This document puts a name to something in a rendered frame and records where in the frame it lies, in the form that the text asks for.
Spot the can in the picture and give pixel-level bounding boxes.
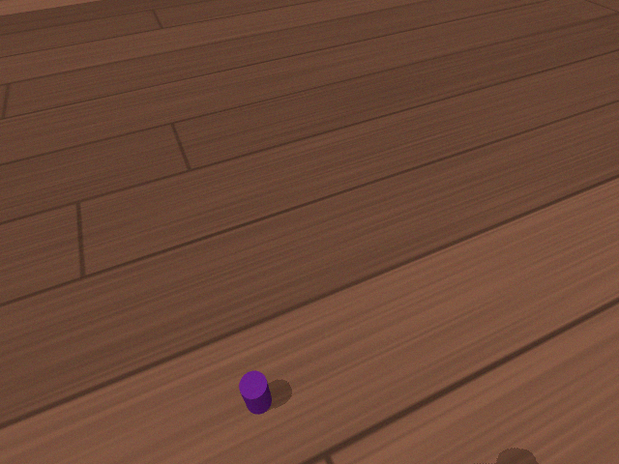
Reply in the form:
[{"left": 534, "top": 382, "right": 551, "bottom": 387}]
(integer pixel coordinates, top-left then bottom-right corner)
[{"left": 239, "top": 371, "right": 272, "bottom": 415}]

